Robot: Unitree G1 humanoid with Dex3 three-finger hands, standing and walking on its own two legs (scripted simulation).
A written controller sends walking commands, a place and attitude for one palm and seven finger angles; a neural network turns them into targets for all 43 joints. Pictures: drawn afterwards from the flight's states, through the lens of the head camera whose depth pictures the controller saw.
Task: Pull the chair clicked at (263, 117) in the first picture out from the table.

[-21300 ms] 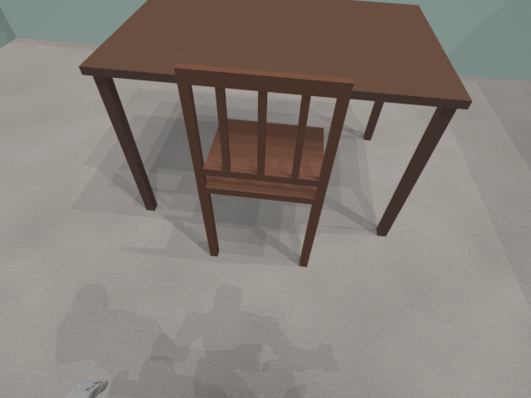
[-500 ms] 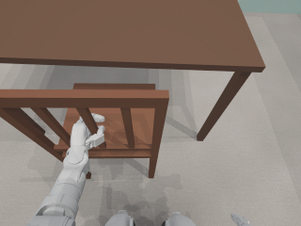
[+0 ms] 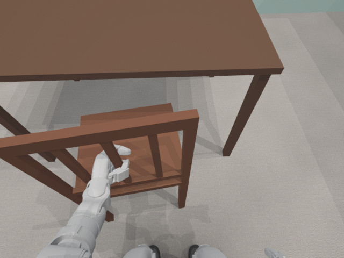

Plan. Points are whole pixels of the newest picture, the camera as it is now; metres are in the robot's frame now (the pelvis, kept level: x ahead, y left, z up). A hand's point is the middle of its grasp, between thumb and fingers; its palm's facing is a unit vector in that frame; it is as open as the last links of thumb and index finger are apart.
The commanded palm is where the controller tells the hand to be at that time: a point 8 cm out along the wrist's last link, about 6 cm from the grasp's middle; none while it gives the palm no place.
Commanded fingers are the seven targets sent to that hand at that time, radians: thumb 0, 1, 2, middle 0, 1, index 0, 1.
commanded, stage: step backward, pulling the chair out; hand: left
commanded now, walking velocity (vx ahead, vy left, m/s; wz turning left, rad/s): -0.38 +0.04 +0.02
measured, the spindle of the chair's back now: (118, 164) +0.36 +0.15 -0.08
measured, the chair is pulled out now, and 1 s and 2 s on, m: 0.13 0.14 0.20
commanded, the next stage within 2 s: none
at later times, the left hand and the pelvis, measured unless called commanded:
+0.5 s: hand (127, 175) +0.32 +0.12 -0.07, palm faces +0.00 -0.99 -0.17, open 5.2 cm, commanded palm +0.32 +0.17 -0.06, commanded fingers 0.00 0.90 0.90 -0.50 -1.45 -0.50 -1.45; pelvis -0.01 +0.00 +0.00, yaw +0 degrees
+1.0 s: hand (127, 174) +0.33 +0.12 -0.07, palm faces +0.02 -0.98 -0.18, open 5.3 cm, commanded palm +0.32 +0.17 -0.06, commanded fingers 0.00 0.90 0.90 -0.50 -1.45 -0.50 -1.45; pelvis -0.01 +0.00 +0.00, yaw +2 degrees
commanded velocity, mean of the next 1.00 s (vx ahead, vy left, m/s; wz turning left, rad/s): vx -0.38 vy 0.03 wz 0.01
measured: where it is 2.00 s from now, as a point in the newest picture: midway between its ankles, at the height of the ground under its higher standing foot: outside the picture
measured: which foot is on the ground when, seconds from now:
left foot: down 0.00-1.00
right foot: down 0.00-1.00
